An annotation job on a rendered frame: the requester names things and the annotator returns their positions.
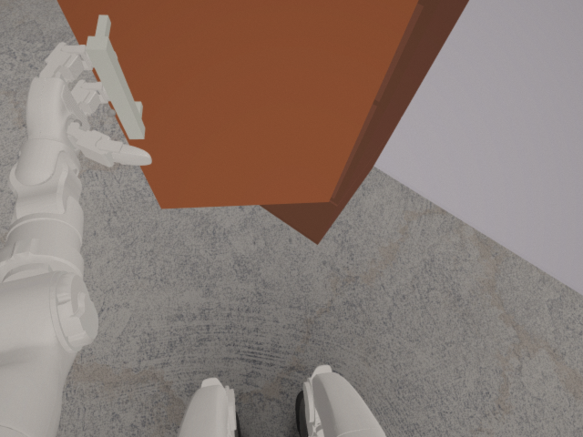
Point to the cupboard door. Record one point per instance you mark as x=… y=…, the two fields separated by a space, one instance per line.
x=247 y=102

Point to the handle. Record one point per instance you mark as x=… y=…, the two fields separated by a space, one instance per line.
x=104 y=60

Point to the left robot forearm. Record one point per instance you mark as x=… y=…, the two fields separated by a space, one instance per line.
x=46 y=230

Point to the left robot upper arm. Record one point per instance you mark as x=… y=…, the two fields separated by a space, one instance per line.
x=44 y=321

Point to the left robot hand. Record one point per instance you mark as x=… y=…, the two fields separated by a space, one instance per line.
x=51 y=110

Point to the robot right shin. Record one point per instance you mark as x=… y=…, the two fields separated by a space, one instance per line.
x=317 y=431

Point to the right robot thigh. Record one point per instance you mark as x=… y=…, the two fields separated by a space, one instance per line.
x=334 y=403

